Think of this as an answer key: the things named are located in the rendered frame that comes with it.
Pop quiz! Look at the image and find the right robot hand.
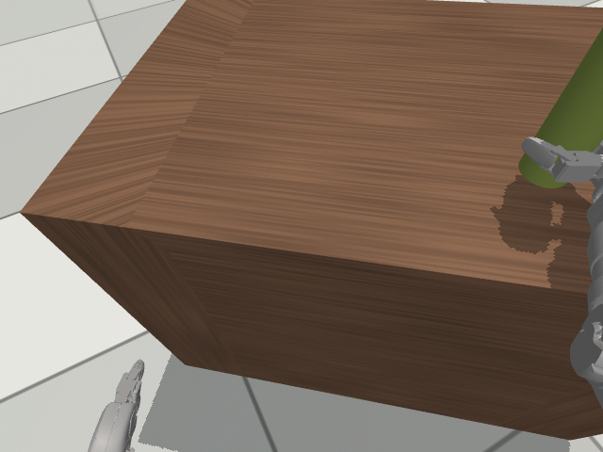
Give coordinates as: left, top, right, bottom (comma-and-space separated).
522, 137, 603, 187

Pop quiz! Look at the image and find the right robot arm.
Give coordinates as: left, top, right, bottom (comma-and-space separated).
570, 180, 603, 409

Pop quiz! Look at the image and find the bottle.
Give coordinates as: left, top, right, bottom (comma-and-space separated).
518, 28, 603, 188

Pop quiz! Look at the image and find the left robot hand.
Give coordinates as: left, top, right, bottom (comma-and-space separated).
88, 360, 144, 452

